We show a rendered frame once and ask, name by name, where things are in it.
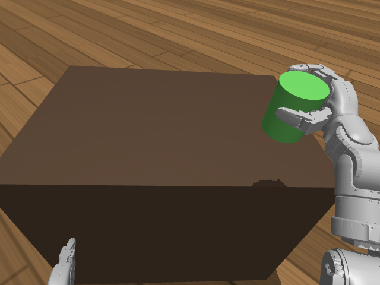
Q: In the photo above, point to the left robot hand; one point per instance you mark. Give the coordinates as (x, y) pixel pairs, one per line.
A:
(63, 273)

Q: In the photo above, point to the right robot arm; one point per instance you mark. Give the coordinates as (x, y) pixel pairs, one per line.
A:
(354, 152)

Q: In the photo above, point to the can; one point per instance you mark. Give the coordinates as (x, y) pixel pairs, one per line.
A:
(295, 90)

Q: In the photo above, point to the right robot hand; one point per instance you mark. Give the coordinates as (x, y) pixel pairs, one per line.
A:
(342, 100)

